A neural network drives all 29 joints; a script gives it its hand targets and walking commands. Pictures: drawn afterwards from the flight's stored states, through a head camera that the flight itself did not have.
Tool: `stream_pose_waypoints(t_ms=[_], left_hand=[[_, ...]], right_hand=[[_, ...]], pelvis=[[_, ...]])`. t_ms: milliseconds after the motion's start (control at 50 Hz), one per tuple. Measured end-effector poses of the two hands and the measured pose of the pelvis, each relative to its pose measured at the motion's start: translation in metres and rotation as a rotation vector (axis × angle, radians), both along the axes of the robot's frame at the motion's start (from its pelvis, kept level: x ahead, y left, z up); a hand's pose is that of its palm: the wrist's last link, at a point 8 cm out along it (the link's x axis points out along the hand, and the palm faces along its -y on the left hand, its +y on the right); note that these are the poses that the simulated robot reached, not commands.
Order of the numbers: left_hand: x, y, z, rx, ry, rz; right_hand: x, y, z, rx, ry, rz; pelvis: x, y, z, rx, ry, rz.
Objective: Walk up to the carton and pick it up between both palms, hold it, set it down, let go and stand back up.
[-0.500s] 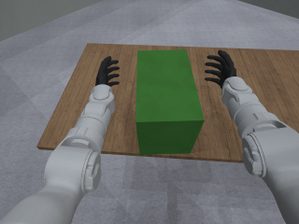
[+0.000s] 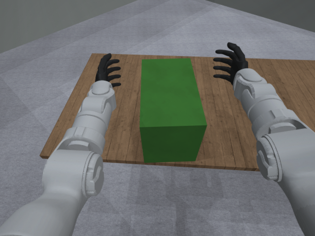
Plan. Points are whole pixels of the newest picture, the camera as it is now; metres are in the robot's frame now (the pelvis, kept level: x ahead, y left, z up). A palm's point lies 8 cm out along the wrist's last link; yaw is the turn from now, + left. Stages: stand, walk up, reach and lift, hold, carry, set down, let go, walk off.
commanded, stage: set down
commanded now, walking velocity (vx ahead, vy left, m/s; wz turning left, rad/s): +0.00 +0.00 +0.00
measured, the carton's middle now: (167, 108) +0.50 +0.03 +0.01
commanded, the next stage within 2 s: none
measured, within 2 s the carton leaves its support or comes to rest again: neither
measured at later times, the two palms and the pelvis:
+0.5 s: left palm (108, 114) +0.39 +0.18 +0.11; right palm (249, 106) +0.42 -0.17 +0.13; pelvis -0.01 +0.00 +0.00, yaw +0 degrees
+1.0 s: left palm (104, 145) +0.32 +0.18 +0.07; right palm (248, 142) +0.35 -0.17 +0.08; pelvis +0.00 +0.01 +0.01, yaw +0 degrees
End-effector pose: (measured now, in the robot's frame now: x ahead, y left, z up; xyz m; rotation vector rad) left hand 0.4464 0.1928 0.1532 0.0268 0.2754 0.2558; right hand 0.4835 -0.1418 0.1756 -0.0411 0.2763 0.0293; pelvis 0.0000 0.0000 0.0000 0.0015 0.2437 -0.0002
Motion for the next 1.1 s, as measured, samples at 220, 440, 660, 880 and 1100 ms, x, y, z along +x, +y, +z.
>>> stream_pose_waypoints(t_ms=[220,440,660,880,1100], left_hand=[[-0.024,0.004,-0.021,0.011,0.022,-0.002],[-0.053,-0.016,-0.038,-0.038,0.034,-0.032],[-0.082,-0.012,-0.058,-0.057,0.029,0.007],[-0.110,-0.013,-0.070,-0.047,0.035,-0.004],[-0.148,-0.019,-0.096,-0.045,0.040,-0.016]], right_hand=[[-0.021,0.000,-0.038,0.027,0.034,-0.021],[-0.053,-0.029,-0.047,0.001,-0.015,-0.048],[-0.081,-0.021,-0.068,-0.017,0.001,-0.005],[-0.111,-0.015,-0.092,-0.001,-0.006,-0.015],[-0.162,-0.046,-0.115,-0.029,-0.019,-0.068]], pelvis=[[0.000,0.006,0.003,-0.007,-0.057,0.017],[-0.004,0.006,0.004,-0.004,-0.120,0.002],[-0.013,0.000,0.003,0.003,-0.155,0.000],[-0.009,0.004,0.005,0.003,-0.211,0.015],[-0.004,0.006,0.006,0.003,-0.277,-0.004]])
